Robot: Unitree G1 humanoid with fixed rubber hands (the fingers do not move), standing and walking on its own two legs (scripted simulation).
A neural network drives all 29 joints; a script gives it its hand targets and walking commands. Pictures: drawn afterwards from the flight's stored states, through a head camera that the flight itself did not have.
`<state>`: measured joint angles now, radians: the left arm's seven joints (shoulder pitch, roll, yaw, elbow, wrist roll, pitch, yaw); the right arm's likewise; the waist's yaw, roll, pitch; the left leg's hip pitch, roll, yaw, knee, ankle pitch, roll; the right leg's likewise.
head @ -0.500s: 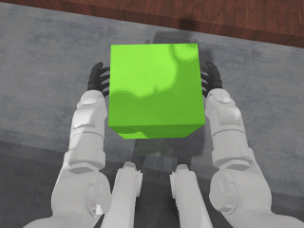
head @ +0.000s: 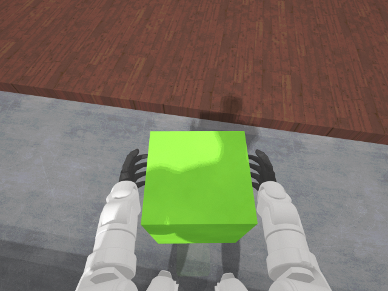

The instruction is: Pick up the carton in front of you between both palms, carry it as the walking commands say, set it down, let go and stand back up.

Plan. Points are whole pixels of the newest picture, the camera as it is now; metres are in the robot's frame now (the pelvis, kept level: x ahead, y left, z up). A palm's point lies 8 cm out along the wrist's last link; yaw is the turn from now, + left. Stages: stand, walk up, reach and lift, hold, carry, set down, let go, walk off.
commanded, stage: reach and lift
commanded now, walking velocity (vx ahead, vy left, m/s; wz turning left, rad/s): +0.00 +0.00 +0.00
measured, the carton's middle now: (197, 192) +0.37 +0.01 -0.10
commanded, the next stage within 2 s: hold in 1.40 s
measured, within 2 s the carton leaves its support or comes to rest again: neither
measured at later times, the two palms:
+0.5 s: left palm (112, 177) +0.32 +0.15 +0.09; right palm (293, 181) +0.32 -0.15 +0.09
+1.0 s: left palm (111, 173) +0.32 +0.15 +0.10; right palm (294, 177) +0.32 -0.15 +0.10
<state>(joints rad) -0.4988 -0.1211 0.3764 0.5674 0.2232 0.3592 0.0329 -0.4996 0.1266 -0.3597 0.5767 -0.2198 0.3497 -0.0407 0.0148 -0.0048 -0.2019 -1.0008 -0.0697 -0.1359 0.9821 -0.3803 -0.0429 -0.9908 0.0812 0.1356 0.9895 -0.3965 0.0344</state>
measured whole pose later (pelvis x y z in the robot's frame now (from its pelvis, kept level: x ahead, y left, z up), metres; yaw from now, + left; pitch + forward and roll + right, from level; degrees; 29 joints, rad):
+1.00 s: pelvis +0.02 +0.00 +0.07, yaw +0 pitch -3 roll +0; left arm -0.30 -0.16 0.28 0.35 0.29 0.64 0.00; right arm -0.30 0.16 -0.27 0.35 -0.29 0.63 0.01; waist 0.00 0.00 -0.01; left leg -0.16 -0.04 -0.14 0.42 -0.20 -0.02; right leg -0.15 0.03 0.14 0.42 -0.22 0.02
